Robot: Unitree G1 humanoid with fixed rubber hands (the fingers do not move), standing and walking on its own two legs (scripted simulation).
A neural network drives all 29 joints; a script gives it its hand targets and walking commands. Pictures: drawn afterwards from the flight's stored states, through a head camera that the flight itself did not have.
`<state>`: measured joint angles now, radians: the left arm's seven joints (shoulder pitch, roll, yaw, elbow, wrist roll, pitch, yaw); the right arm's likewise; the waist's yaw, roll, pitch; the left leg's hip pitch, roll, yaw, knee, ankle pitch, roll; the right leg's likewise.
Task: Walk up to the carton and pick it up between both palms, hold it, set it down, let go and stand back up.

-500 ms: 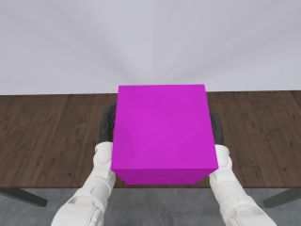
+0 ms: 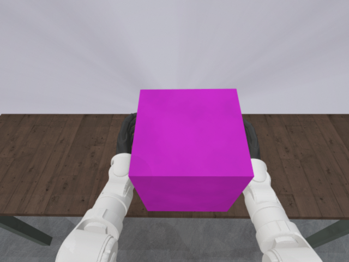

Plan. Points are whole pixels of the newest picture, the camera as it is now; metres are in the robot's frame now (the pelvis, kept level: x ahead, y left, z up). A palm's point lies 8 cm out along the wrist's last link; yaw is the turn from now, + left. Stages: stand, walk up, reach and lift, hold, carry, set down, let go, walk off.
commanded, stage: reach and lift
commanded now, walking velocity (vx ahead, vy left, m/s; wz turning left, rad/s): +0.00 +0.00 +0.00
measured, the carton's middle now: (187, 156) +0.35 -0.01 +0.04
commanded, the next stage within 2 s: hold in 1.80 s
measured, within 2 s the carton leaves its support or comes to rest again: neither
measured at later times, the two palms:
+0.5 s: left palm (109, 128) +0.37 +0.16 +0.13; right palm (247, 131) +0.37 -0.14 +0.11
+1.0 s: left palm (99, 114) +0.36 +0.16 +0.18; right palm (246, 120) +0.37 -0.14 +0.14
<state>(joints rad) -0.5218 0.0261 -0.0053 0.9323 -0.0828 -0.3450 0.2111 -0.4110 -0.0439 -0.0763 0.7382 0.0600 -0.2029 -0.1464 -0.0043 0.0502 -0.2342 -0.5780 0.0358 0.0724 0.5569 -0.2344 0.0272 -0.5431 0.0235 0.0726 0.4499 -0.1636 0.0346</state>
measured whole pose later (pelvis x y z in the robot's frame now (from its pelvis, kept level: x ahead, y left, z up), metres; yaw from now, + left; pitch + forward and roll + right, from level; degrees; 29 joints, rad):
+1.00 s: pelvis -0.01 -0.01 +0.01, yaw +0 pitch +3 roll -1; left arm -0.58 -0.01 0.19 0.26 0.12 0.52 0.13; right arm -0.57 -0.05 -0.05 0.51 0.16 0.30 -0.17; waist 0.01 0.01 -0.10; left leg -0.29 0.04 0.07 0.43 -0.19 0.02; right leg -0.25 0.02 0.07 0.32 -0.12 0.03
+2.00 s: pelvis -0.02 -0.01 +0.01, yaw +1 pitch -2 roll -2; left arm -0.63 -0.01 0.25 0.20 0.18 0.64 0.08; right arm -0.65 -0.05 -0.05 0.52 0.16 0.37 -0.17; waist -0.02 0.00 -0.07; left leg -0.21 0.04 0.07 0.42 -0.18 0.02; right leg -0.16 0.02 0.07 0.28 -0.09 0.03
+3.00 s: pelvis -0.01 -0.01 +0.01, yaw +1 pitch -3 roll -2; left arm -0.58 -0.02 0.25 0.10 0.22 0.69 0.04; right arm -0.61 -0.04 -0.05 0.41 0.17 0.43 -0.17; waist -0.06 -0.01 -0.05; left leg -0.17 0.04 0.07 0.41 -0.19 0.02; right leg -0.12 0.02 0.07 0.27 -0.10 0.03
